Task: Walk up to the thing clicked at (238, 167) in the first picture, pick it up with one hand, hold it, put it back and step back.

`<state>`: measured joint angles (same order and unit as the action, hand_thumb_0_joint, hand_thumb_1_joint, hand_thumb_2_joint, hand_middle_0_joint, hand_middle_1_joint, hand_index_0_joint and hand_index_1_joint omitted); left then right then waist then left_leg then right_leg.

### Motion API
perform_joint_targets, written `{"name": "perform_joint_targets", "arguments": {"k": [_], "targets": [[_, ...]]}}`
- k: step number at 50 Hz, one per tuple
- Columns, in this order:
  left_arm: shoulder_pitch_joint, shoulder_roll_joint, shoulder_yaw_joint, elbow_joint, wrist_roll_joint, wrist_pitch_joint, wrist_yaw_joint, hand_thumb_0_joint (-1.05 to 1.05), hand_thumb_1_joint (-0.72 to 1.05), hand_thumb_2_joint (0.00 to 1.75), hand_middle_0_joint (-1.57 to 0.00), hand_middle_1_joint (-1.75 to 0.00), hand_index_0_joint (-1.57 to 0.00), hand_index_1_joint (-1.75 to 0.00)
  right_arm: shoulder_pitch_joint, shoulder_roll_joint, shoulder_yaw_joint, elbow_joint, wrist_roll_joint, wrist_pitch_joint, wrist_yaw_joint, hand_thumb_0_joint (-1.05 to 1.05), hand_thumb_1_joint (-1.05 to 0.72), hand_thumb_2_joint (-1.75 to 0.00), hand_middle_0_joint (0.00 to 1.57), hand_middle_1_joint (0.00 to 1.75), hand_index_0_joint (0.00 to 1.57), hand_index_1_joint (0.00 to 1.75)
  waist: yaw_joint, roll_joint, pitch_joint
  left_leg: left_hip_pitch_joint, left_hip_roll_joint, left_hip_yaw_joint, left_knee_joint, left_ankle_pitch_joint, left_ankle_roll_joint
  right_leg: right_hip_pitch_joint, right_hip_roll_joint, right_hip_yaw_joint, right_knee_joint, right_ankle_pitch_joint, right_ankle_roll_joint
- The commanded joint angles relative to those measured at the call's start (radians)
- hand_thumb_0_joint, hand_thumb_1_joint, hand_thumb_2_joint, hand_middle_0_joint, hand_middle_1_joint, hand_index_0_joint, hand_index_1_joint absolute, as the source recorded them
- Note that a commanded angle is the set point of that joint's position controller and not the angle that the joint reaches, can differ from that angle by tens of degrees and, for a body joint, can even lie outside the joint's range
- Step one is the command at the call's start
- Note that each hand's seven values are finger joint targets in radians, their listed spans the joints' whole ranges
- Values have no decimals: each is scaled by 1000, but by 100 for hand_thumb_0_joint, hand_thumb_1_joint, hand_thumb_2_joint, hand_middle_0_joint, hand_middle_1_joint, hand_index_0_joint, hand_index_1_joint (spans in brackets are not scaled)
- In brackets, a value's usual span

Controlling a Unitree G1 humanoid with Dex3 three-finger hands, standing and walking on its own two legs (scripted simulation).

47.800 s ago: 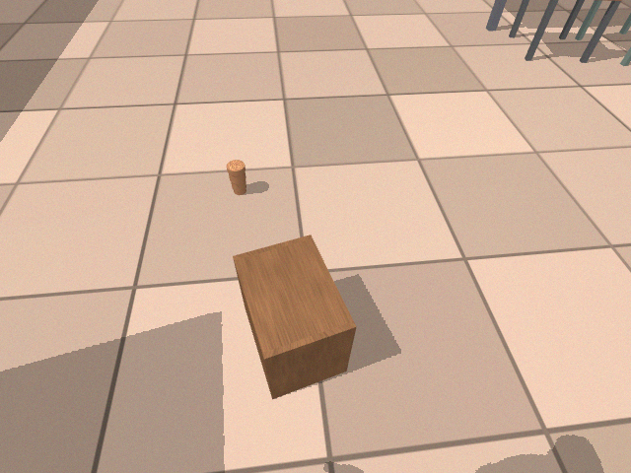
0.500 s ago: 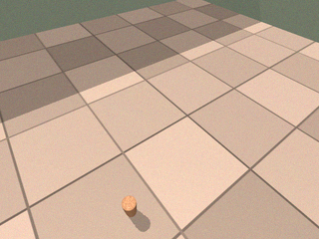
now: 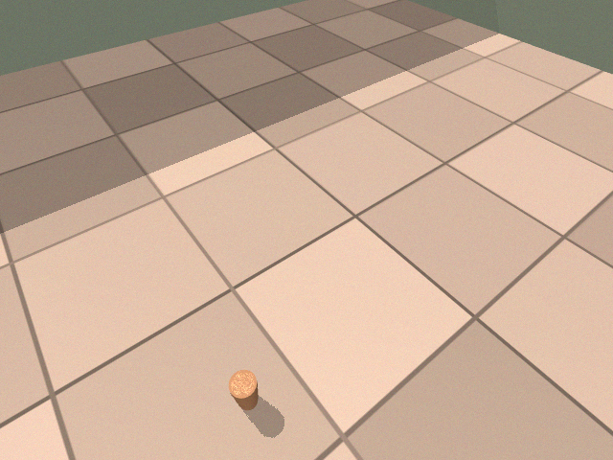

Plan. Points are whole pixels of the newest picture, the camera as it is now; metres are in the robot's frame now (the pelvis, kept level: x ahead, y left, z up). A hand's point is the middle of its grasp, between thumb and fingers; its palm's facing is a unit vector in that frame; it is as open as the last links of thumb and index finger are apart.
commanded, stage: stand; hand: left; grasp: from the side
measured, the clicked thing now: (245, 392) +0.43 +0.19 -0.70
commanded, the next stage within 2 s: step back in 0.90 s
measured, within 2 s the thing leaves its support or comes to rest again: neither
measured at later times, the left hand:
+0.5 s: hand out of the picture +0.10 +0.24 -0.15, palm faces -0.02 -0.94 -0.34, open 7.3 cm
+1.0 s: hand out of the picture +0.10 +0.25 -0.16, palm faces +0.00 -0.93 -0.36, open 7.3 cm
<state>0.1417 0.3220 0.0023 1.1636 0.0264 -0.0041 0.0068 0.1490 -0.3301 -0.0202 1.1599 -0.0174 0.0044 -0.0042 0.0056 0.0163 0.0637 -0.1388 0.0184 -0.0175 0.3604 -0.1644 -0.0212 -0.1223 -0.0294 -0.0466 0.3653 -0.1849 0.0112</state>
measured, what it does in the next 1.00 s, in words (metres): stands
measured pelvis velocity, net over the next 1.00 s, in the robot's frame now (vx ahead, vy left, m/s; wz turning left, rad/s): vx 0.01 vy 0.00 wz -0.01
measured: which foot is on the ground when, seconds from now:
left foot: down 0.00-1.00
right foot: down 0.00-1.00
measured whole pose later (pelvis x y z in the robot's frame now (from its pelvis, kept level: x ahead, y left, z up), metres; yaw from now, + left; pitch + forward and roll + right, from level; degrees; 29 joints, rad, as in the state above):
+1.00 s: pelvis +0.01 +0.00 +0.00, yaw -1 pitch -2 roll +0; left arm 0.09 0.34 0.05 1.09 0.00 0.00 0.00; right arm 0.08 -0.36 -0.01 1.10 0.00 0.01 0.00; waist -0.01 0.03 0.11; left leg -0.19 0.04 -0.01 0.44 -0.21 -0.02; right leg -0.16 -0.01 -0.04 0.41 -0.22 0.00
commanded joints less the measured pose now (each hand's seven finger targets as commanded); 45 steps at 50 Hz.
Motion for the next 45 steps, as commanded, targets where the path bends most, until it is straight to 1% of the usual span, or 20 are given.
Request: {"name": "perform_joint_targets", "arguments": {"k": [1,3,5,7,10,12,16,18,20,25,26,27,30,31,33,35,40,43,44,45], "targets": [[-43,212,40,-56,-7,-27,16,0,90,90,-20,-30,-20,-30,-50,-183,-32,-62,-4,-21,-7,0,-90,-90,20,30,20,30,4,-23,-40,-27,84,-80,-72,-12,37,-8,-105,115,-105,-67,-26],[-49,210,40,-58,-6,-31,17,0,90,90,-20,-30,-20,-30,-51,-186,-30,-65,-2,-22,-7,0,-90,-90,20,30,20,30,2,-23,-61,-9,90,-77,-68,34,38,3,-107,115,-104,-11,-24],[-53,209,41,-55,-9,-30,16,0,90,90,-20,-30,-20,-30,-45,-188,-27,-61,-2,-22,-9,0,-90,-90,20,30,20,30,-1,-23,-48,-21,87,-76,-70,15,38,3,-103,111,-103,-19,-23],[-50,209,40,-53,-10,-29,15,0,90,90,-20,-30,-20,-30,-43,-195,-27,-60,-1,-22,-10,0,-90,-90,20,30,20,30,0,-19,-46,-14,91,-77,-75,29,36,4,-105,113,-103,-14,-25],[-51,208,41,-55,-11,-32,15,0,90,90,-20,-30,-20,-30,-42,-195,-25,-60,-1,-26,-12,0,-90,-90,20,30,20,30,0,-15,-82,8,96,-72,-69,108,34,38,-108,107,-89,111,-24],[-51,209,43,-52,-12,-31,14,0,90,90,-20,-30,-20,-30,-48,-196,-23,-60,0,-27,-12,0,-90,-90,20,30,20,30,2,-15,-68,3,96,-73,-75,90,33,33,-103,103,-91,80,-21],[-57,210,44,-53,-13,-29,14,0,90,90,-20,-30,-20,-30,-53,-198,-22,-59,2,-28,-14,0,-90,-90,20,30,20,30,1,-19,-83,24,103,-71,-78,148,31,49,-105,97,-83,141,-21],[-62,208,43,-53,-14,-29,13,0,90,90,-20,-30,-20,-30,-55,-196,-21,-61,2,-28,-14,0,-90,-90,20,30,20,30,-1,-26,-69,17,102,-67,-81,146,28,42,-102,96,-87,135,-19],[-63,206,43,-54,-13,-29,13,0,90,90,-20,-30,-20,-30,-66,-203,-23,-61,2,-29,-15,0,-90,-90,20,30,20,30,1,-20,-84,35,106,-65,-71,162,32,46,-107,98,-89,163,-19],[-71,212,47,-58,-15,-28,12,0,90,90,-20,-30,-20,-30,-69,-204,-22,-63,1,-31,-15,0,-90,-90,20,30,20,30,-2,-10,-94,44,108,-60,-77,169,30,52,-107,98,-85,172,-21],[-70,209,47,-58,-14,-27,12,0,90,90,-20,-30,-20,-30,-68,-203,-20,-62,2,-31,-15,0,-90,-90,20,30,20,30,-3,0,-83,37,105,-60,-87,146,26,40,-105,96,-89,149,-19],[-76,215,49,-58,-14,-28,13,0,90,90,-20,-30,-20,-30,-73,-202,-21,-64,2,-30,-14,0,-90,-90,20,30,20,30,-1,-16,-78,33,108,-64,-87,158,27,49,-104,95,-87,152,-20],[-73,213,48,-57,-13,-26,10,0,90,90,-20,-30,-20,-30,-78,-204,-20,-64,2,-29,-13,0,-90,-90,20,30,20,30,-2,-13,-54,26,105,-65,-97,84,25,18,-101,101,-108,75,-17],[-78,217,49,-59,-12,-25,10,0,90,90,-20,-30,-20,-30,-79,-201,-21,-66,1,-30,-12,0,-90,-90,20,30,20,30,-5,-21,-59,27,106,-65,-100,96,24,19,-100,96,-101,74,-21],[-77,213,48,-60,-14,-26,9,0,90,90,-20,-30,-20,-30,-79,-211,-22,-63,1,-31,-13,0,-90,-90,20,30,20,30,-2,0,-73,35,108,-62,-95,98,28,29,-105,104,-100,97,-23],[-71,215,48,-59,-14,-27,8,0,90,90,-20,-30,-20,-30,-82,-206,-23,-64,3,-31,-12,0,-90,-90,20,30,20,30,-4,-18,-76,40,107,-64,-96,120,24,31,-102,100,-98,103,-24],[-73,217,47,-65,-15,-30,11,0,90,90,-20,-30,-20,-30,-86,-210,-23,-67,3,-34,-12,0,-90,-90,20,30,20,30,-4,-13,-117,67,115,-57,-76,208,29,62,-110,101,-81,219,-26],[-74,222,48,-67,-16,-28,10,0,90,90,-20,-30,-20,-30,-83,-211,-21,-63,2,-32,-13,0,-90,-90,20,30,20,30,-6,-12,-110,67,112,-54,-83,176,25,44,-106,101,-85,184,-25],[-70,222,48,-67,-15,-27,10,0,90,90,-20,-30,-20,-30,-83,-216,-22,-64,3,-32,-14,0,-90,-90,20,30,20,30,-3,-8,-114,72,116,-54,-78,189,29,55,-109,104,-80,203,-27],[-59,289,100,-91,-34,-18,13,0,90,90,-20,-30,-20,-30,-112,-257,-37,-89,7,-13,-7,0,-90,-90,20,30,20,30,-1,-20,17,-42,85,-65,33,292,60,-26,-94,117,-5,322,-33]]}}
